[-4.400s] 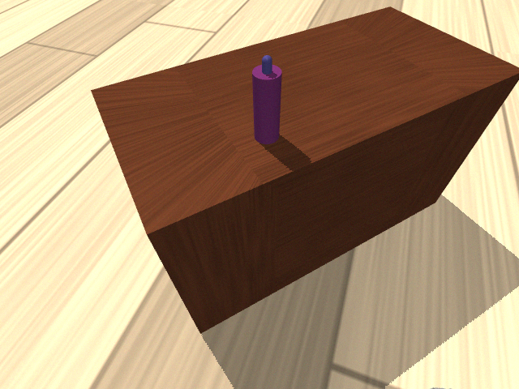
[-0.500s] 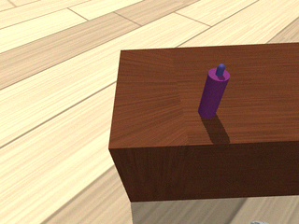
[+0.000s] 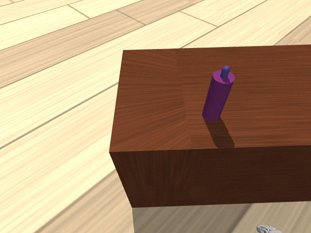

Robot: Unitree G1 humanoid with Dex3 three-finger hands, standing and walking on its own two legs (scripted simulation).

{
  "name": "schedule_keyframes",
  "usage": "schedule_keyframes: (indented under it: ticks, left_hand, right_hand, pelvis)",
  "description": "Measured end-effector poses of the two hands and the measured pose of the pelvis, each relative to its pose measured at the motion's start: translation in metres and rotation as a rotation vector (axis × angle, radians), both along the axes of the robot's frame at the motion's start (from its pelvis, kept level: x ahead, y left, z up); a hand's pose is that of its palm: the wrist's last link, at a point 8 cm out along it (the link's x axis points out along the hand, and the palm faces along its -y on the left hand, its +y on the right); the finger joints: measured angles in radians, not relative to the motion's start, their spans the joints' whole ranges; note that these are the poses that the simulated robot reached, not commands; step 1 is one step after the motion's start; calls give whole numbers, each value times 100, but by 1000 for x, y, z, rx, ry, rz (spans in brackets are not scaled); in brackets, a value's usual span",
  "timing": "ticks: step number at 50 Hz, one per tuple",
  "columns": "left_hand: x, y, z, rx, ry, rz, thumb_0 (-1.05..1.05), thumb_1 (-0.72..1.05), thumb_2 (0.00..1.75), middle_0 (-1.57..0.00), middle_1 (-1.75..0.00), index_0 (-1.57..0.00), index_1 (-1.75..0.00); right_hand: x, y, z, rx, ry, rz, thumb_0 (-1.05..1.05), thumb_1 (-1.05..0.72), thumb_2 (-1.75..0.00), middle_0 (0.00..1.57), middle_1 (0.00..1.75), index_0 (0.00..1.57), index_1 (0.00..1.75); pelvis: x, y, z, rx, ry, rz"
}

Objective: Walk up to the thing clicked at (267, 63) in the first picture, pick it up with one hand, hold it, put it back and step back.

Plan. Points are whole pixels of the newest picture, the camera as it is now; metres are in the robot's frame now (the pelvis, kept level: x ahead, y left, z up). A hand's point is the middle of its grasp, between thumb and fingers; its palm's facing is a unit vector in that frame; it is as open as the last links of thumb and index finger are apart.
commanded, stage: stand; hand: right
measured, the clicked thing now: (217, 94) +0.51 -0.21 +0.03
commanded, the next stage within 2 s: rise first in 1.88 s
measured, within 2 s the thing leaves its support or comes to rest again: neither
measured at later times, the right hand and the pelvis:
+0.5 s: hand out of the picture +0.06 -0.25 -0.16, palm faces -0.03 +0.94 -0.33, open 7.4 cm; pelvis -0.01 +0.00 +0.00, yaw +1 degrees
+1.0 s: hand out of the picture +0.08 -0.25 -0.16, palm faces -0.04 +0.94 -0.34, open 7.4 cm; pelvis +0.00 +0.00 +0.00, yaw +1 degrees
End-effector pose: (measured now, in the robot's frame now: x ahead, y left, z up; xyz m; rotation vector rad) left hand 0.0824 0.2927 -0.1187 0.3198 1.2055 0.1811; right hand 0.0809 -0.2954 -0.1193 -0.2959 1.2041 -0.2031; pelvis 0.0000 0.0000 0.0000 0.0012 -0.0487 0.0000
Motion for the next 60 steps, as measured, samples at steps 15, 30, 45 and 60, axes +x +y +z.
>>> schedule_keyframes:
  ticks: [15,30,45,60]
  left_hand:
    - [-30,2,-1,1,35,32,1,91,90,-21,-30,-20,-30]
    - [-37,5,-2,4,52,37,1,91,90,-21,-30,-20,-30]
    - [-26,7,-2,-2,28,29,1,91,90,-21,-30,-20,-30]
    - [-29,9,-1,4,44,44,1,91,90,-21,-30,-20,-30]
  right_hand:
    - [-15,-3,-1,-2,22,12,1,-90,-90,21,30,20,30]
    - [-23,0,-3,2,50,10,1,-90,-90,21,30,20,30]
    - [-13,3,-1,-4,30,27,1,-90,-90,21,30,20,30]
    - [-3,5,-2,0,30,39,1,-90,-90,21,30,20,30]
  pelvis:
    - [-9,-2,0,-3,0,9]
    - [-8,0,0,-2,5,11]
    - [-5,3,0,-1,10,15]
    - [0,3,0,0,12,20]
